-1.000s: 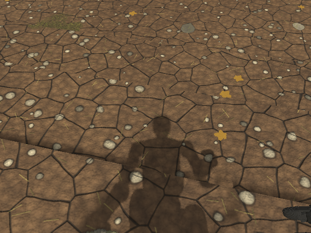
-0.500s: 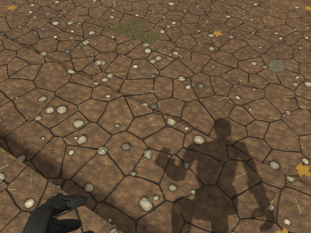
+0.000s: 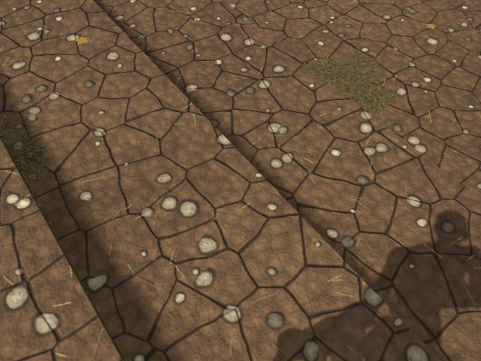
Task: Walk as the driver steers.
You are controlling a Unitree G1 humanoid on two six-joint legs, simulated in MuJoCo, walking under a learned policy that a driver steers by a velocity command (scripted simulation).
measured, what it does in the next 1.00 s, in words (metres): goes down, turning right: right foot 0.18 m lower, then left foot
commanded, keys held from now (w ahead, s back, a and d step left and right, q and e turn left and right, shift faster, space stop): shift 0.02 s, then e+shift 0.98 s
